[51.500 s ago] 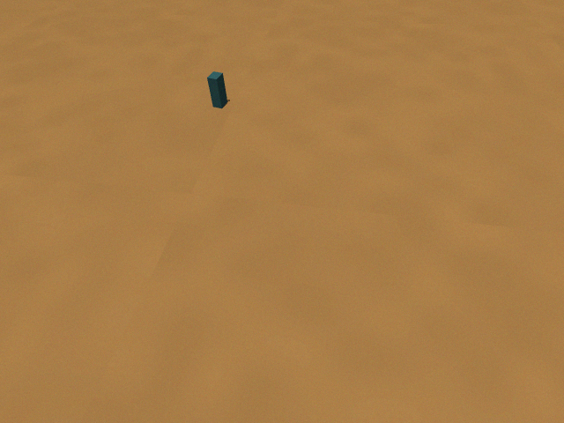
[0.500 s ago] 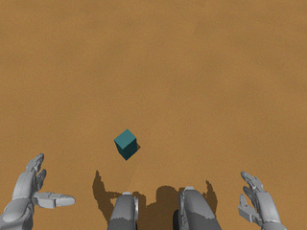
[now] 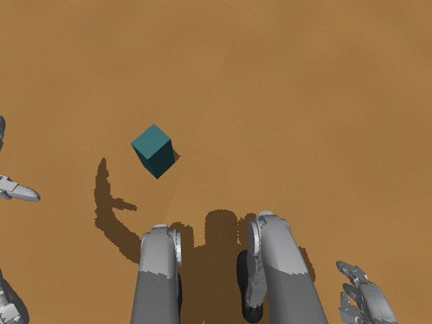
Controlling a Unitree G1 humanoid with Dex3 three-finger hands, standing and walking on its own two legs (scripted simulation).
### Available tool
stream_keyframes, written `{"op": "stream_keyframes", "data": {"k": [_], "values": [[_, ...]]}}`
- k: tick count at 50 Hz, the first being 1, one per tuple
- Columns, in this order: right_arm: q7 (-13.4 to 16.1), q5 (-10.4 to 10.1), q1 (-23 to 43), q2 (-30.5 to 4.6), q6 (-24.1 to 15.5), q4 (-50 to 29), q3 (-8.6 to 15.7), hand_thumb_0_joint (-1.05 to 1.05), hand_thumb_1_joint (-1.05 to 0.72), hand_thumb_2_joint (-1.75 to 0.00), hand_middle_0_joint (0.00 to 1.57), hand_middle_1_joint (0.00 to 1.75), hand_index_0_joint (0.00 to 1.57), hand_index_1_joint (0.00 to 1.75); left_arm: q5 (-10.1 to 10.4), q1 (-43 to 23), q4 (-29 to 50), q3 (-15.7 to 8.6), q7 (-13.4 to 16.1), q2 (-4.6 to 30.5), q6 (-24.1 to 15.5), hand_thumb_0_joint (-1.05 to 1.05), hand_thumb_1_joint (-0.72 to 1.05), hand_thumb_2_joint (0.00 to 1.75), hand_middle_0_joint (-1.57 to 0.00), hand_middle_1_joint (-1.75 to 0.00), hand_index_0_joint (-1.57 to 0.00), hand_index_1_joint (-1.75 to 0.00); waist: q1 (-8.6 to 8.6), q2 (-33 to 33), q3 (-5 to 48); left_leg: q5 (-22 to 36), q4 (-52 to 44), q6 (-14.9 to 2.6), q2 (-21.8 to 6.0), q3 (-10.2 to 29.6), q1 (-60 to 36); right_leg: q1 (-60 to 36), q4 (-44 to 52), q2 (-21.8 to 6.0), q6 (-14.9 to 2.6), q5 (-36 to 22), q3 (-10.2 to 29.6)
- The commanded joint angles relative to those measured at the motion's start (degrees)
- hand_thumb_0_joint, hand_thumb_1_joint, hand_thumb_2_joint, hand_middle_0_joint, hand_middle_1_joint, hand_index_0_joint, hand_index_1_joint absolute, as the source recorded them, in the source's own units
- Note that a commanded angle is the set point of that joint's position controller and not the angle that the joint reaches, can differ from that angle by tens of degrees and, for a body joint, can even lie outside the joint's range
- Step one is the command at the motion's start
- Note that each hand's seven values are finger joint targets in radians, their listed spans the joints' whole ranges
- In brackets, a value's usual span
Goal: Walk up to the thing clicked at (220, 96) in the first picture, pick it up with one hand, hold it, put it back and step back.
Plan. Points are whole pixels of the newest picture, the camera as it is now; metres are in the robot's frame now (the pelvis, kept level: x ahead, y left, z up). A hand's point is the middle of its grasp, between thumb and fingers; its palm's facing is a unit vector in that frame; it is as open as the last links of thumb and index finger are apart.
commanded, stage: go down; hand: left
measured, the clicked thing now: (155, 154) +0.55 +0.15 -0.38
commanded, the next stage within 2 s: approach in 0.86 s
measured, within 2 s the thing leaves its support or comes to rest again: neither
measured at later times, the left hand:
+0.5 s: hand (15, 138) +0.46 +0.35 -0.05, palm faces +0.02 -1.00 -0.06, open 17.6 cm
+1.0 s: hand (13, 127) +0.48 +0.37 -0.06, palm faces -0.01 -1.00 -0.05, open 17.7 cm
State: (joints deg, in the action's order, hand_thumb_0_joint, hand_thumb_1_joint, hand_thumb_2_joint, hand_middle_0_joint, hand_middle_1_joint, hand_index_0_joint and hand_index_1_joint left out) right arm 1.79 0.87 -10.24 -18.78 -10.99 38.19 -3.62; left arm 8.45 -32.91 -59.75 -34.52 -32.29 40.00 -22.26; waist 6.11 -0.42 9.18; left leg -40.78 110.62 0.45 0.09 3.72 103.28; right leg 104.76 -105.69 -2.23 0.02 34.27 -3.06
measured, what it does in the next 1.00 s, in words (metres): lowers itself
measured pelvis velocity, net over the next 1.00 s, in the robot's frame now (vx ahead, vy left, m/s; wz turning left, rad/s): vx -0.02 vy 0.01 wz -0.06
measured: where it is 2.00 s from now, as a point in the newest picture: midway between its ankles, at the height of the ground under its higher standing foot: (211, 309)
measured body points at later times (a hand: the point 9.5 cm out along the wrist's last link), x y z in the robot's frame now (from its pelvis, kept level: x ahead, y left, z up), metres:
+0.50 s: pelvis -0.01 +0.01 -0.06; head +0.20 +0.06 +0.33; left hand +0.45 +0.40 -0.04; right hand +0.09 -0.27 -0.16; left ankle +0.06 +0.12 -0.45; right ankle +0.10 -0.13 -0.45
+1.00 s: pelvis -0.02 +0.01 -0.09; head +0.21 +0.08 +0.29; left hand +0.48 +0.42 -0.05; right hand +0.05 -0.28 -0.17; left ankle +0.06 +0.12 -0.45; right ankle +0.10 -0.13 -0.45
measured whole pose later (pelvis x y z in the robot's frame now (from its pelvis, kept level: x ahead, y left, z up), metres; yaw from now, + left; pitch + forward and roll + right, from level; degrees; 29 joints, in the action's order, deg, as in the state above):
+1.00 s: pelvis -0.02 +0.01 -0.09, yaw -3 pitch +33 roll -9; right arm 1.3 2.6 -11.3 -22.0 -8.2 36.1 -10.7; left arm 6.4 -52.9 -69.2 -40.9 -42.4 59.9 -20.5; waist 13.0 -0.8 3.4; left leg -41.1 128.5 -0.7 1.2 6.5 120.7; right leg 119.7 -119.9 -2.9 1.3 33.4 -5.1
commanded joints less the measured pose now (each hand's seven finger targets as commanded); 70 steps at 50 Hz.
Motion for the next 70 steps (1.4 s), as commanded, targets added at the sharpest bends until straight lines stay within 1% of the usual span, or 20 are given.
{"op": "stream_keyframes", "data": {"k": [1, 4, 9, 16, 18, 20, 22, 28, 32, 36, 38, 40, 45, 48, 50, 51, 54, 61, 64, 70], "values": [[0.5, -0.4, -7.5, -12.2, -1.2, -3.7, 4.1, 0.00, -0.85, -0.89, 0.20, 0.30, 0.20, 0.30, 1.2, -12.0, 5.3, -5.7, -1.7, 23.1, -3.2, 0.00, -0.47, 0.11, -0.03, -0.05, -0.02, -0.06, -1.48, 8.8, 33.3, 8.7, -13.9, -2.07, 0.6, -1.5, -15.9, -21.3, 10.6, 1.4, -2.23, -3.7, 1.6], [0.3, -0.4, -8.0, -12.8, -0.6, -3.4, 3.6, 0.00, -0.86, -0.90, 0.20, 0.30, 0.20, 0.30, 1.0, -14.9, 6.5, -7.4, -2.3, 26.5, -3.1, 0.00, -0.51, 0.10, -0.04, -0.05, -0.03, -0.06, -1.79, 12.5, 35.4, 11.5, -13.3, -1.76, 0.5, -0.6, -18.0, -18.4, 7.2, 1.5, -2.63, -5.8, 0.1], [0.3, -0.4, -7.8, -13.4, -0.5, -3.4, 3.5, 0.00, -0.87, -0.90, 0.20, 0.30, 0.20, 0.30, 1.1, -21.9, 9.3, -7.3, -3.0, 28.2, -4.0, 0.00, -0.51, 0.08, -0.04, -0.04, -0.03, -0.04, -0.08, 13.2, 34.6, 9.6, -11.2, -1.92, 0.3, -0.3, -15.2, -15.4, 4.8, 1.3, -2.57, -5.1, -0.3], [0.1, 0.2, -9.2, -14.4, -0.2, -2.4, 2.8, 0.00, -0.87, -0.90, 0.20, 0.30, 0.20, 0.30, 0.8, -25.0, 6.8, -6.3, -5.1, 28.3, -3.4, 0.00, -0.59, 0.05, -0.06, -0.03, -0.05, -0.04, 1.28, 16.6, 34.3, 13.8, -8.2, -1.44, 0.2, 0.5, -16.7, -10.2, 1.3, 0.9, -2.92, -7.6, -1.1], [0.1, 0.3, -9.6, -15.0, 0.0, -2.2, 2.8, 0.00, -0.87, -0.90, 0.20, 0.30, 0.20, 0.30, 0.3, -23.9, 3.8, -7.5, -5.3, 30.4, -2.7, 0.00, -0.60, 0.04, -0.06, -0.03, -0.05, -0.04, 1.18, 16.0, 33.4, 13.4, -7.8, -1.39, 0.1, 0.9, -16.2, -8.6, 0.3, 0.9, -2.95, -7.1, -1.4], [0.1, 0.3, -9.9, -14.8, 0.1, -2.5, 2.4, 0.00, -0.87, -0.90, 0.20, 0.30, 0.20, 0.30, 0.4, -27.1, 5.2, -6.2, -5.9, 29.7, -2.8, 0.00, -0.59, 0.04, -0.06, -0.03, -0.05, -0.04, 2.34, 16.5, 34.1, 13.0, -7.2, -1.35, 0.1, 1.1, -15.8, -8.1, -0.2, 0.8, -2.93, -6.8, -1.6], [0.1, 0.4, -10.1, -15.5, 0.5, -2.1, 2.2, 0.00, -0.87, -0.90, 0.20, 0.30, 0.20, 0.30, 0.4, -26.3, 3.9, -8.5, -5.9, 32.7, -2.5, 0.00, -0.61, 0.04, -0.07, -0.03, -0.06, -0.04, 1.46, 16.2, 33.7, 12.6, -6.9, -1.37, 0.1, 1.4, -15.3, -7.5, -0.9, 0.8, -2.87, -6.5, -1.8], [0.1, 0.7, -9.7, -16.0, 0.9, -2.7, 1.2, 0.00, -0.87, -0.89, 0.20, 0.30, 0.20, 0.30, 0.1, -32.9, 4.5, -7.5, -7.0, 34.3, -2.7, 0.00, -0.59, 0.03, -0.06, -0.02, -0.05, -0.03, 3.74, 16.2, 32.2, 9.8, -5.0, -1.62, 0.2, 1.7, -12.4, -5.9, -2.0, 0.7, -2.66, -5.0, -2.2], [0.1, 1.0, -10.4, -16.3, 1.3, -2.8, 0.2, 0.00, -0.86, -0.89, 0.20, 0.30, 0.20, 0.30, -0.3, -31.8, 1.7, -9.7, -7.1, 38.5, -2.3, 0.00, -0.61, 0.03, -0.06, -0.03, -0.06, -0.03, 3.58, 15.2, 32.1, 8.3, -3.3, -2.13, 0.6, 0.3, -8.5, -8.3, -2.1, 0.8, -2.34, -4.1, -2.2], [0.1, 1.0, -9.8, -16.2, 1.4, -3.7, -0.5, 0.00, -0.87, -0.89, 0.20, 0.30, 0.20, 0.30, -0.4, -34.3, 1.9, -7.7, -8.2, 37.7, -1.9, 0.00, -0.61, 0.03, -0.07, -0.03, -0.06, -0.03, 4.74, 15.5, 31.7, 6.9, -2.8, -2.21, 0.6, 0.3, -7.5, -7.7, -1.9, 1.0, -2.30, -3.0, -2.5], [0.2, 1.0, -10.4, -17.1, 1.7, -3.2, -0.6, 0.00, -0.86, -0.89, 0.20, 0.30, 0.20, 0.30, -0.8, -33.6, 1.3, -9.3, -8.3, 41.5, -1.7, 0.00, -0.60, 0.03, -0.06, -0.02, -0.06, -0.02, 4.07, 17.3, 31.5, 7.0, -2.9, -1.99, 0.4, 0.9, -8.2, -6.1, -3.0, 0.9, -2.44, -3.0, -2.8], [0.2, 1.0, -10.6, -17.0, 1.8, -3.5, -1.0, 0.00, -0.87, -0.89, 0.20, 0.30, 0.20, 0.30, -0.4, -34.7, 2.0, -8.1, -9.0, 39.9, -1.7, 0.00, -0.61, 0.02, -0.06, -0.03, -0.06, -0.03, 5.14, 17.6, 32.4, 8.9, -2.0, -1.91, 0.3, 0.9, -9.1, -6.6, -3.3, 1.0, -2.46, -4.6, -2.9], [0.4, 1.3, -11.0, -17.4, 2.0, -3.1, -1.7, 0.00, -0.87, -0.89, 0.20, 0.30, 0.20, 0.30, 0.0, -35.0, 2.5, -9.8, -9.8, 42.9, -1.6, 0.00, -0.60, 0.02, -0.07, -0.02, -0.06, -0.02, 4.92, 19.1, 34.0, 12.8, -0.2, -1.85, 0.3, 0.9, -9.8, -7.3, -4.1, 1.0, -2.42, -7.7, -3.0], [0.3, 1.3, -11.0, -17.7, 2.1, -3.4, -1.8, 0.00, -0.89, -0.90, 0.20, 0.30, 0.20, 0.30, -0.2, -36.0, 2.7, -7.7, -10.4, 41.1, -1.3, 0.00, -0.58, 0.05, -0.10, -0.07, -0.07, -0.10, 5.92, 20.3, 32.0, 12.2, -0.9, -1.60, 0.2, 1.7, -10.4, -4.9, -4.6, 1.0, -2.67, -6.8, -3.5], [0.3, 1.4, -10.8, -18.1, 2.4, -3.0, -2.1, 0.00, -0.87, -0.89, 0.20, 0.30, 0.20, 0.30, -1.0, -33.8, 0.1, -9.7, -10.3, 44.4, -1.2, 0.00, -0.51, 0.01, -0.08, -0.04, -0.07, -0.05, 5.28, 20.8, 30.4, 11.9, -1.1, -1.38, 0.1, 2.2, -10.1, -3.6, -5.1, 1.1, -2.71, -6.3, -3.8], [0.2, 1.4, -10.7, -18.2, 2.4, -3.2, -2.3, 0.00, -0.87, -0.89, 0.20, 0.30, 0.20, 0.30, -0.8, -33.5, -1.1, -9.0, -10.5, 43.2, -1.4, 0.00, -0.49, 0.02, -0.08, -0.05, -0.07, -0.05, 5.73, 20.6, 29.1, 11.6, -1.1, -1.32, 0.0, 2.8, -10.0, -2.4, -5.6, 1.1, -2.76, -6.2, -4.0], [-0.1, 1.9, -9.8, -18.2, 2.2, -3.7, -3.4, 0.00, -0.87, -0.89, 0.20, 0.30, 0.20, 0.30, -0.5, -34.6, -4.2, -6.0, -10.7, 38.7, -3.1, 0.00, -0.46, 0.04, -0.07, -0.05, -0.06, -0.06, 9.09, 17.0, 23.5, 9.5, 0.9, -1.71, -0.1, 3.5, -5.2, -1.3, -5.7, 1.4, -2.38, -5.3, -4.8], [-1.2, 3.4, -8.7, -19.7, 2.7, -5.3, -5.8, 0.00, -0.86, -0.88, 0.20, 0.30, 0.20, 0.30, -0.3, -34.7, -10.8, -2.9, -8.2, 36.1, -6.7, 0.00, -0.41, 0.04, -0.06, -0.05, -0.06, -0.04, 11.37, 15.4, 21.3, 7.6, 4.5, -1.70, -0.6, 4.6, -2.8, -0.9, -7.9, 2.0, -1.81, -4.8, -6.1], [-1.8, 4.4, -7.8, -20.3, 3.3, -5.6, -7.0, 0.00, -0.86, -0.88, 0.20, 0.30, 0.20, 0.30, -0.8, -36.3, -9.9, -2.6, -6.6, 37.3, -9.6, 0.00, -0.42, 0.03, -0.06, -0.04, -0.06, -0.04, 11.70, 17.5, 22.0, 8.3, 5.6, -1.25, -1.0, 5.5, -4.0, -0.8, -9.7, 2.2, -1.71, -5.2, -6.8], [-2.4, 6.9, -4.6, -21.5, 5.1, -6.0, -10.8, 0.00, -0.88, -0.89, 0.20, 0.30, 0.20, 0.30, -0.6, -38.2, -5.1, -6.0, -4.7, 44.1, -16.9, 0.00, -0.50, 0.00, -0.08, -0.04, -0.07, -0.04, 12.21, 25.1, 25.6, 16.1, 9.2, -0.07, -1.7, 5.8, -8.8, -3.4, -13.1, 2.6, -1.74, -10.4, -7.8]]}}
